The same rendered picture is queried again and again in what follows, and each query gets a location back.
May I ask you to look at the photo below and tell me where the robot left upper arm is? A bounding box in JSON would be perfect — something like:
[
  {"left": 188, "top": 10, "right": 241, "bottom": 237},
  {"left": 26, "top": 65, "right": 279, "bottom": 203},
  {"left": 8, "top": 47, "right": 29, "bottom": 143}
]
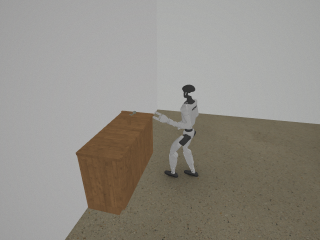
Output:
[{"left": 180, "top": 104, "right": 192, "bottom": 129}]

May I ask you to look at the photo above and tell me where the robot left hand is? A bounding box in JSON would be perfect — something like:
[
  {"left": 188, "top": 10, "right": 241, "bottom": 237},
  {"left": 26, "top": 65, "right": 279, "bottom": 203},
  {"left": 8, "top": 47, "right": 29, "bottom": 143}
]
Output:
[{"left": 153, "top": 111, "right": 168, "bottom": 123}]

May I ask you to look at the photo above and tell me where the robot right foot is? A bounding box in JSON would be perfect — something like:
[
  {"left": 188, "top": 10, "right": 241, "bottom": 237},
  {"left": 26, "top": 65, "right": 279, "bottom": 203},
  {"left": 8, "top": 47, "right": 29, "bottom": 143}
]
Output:
[{"left": 184, "top": 170, "right": 199, "bottom": 177}]

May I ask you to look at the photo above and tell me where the robot left forearm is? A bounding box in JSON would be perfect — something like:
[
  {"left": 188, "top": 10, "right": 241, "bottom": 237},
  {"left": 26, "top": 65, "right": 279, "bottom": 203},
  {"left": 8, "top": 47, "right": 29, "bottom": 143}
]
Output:
[{"left": 167, "top": 118, "right": 190, "bottom": 129}]

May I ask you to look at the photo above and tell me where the robot right upper arm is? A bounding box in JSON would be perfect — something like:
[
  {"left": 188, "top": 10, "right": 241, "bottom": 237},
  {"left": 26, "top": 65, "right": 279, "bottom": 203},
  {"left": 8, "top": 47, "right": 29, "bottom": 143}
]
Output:
[{"left": 193, "top": 99, "right": 199, "bottom": 117}]

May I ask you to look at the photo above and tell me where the counter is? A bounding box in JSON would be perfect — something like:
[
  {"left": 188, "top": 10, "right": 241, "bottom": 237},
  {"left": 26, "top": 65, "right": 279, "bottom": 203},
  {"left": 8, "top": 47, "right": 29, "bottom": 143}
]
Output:
[{"left": 76, "top": 110, "right": 154, "bottom": 215}]

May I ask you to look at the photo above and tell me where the robot left thigh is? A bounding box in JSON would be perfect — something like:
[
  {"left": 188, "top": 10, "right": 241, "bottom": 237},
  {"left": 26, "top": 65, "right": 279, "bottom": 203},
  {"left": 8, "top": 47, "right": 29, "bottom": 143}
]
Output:
[{"left": 170, "top": 135, "right": 189, "bottom": 159}]

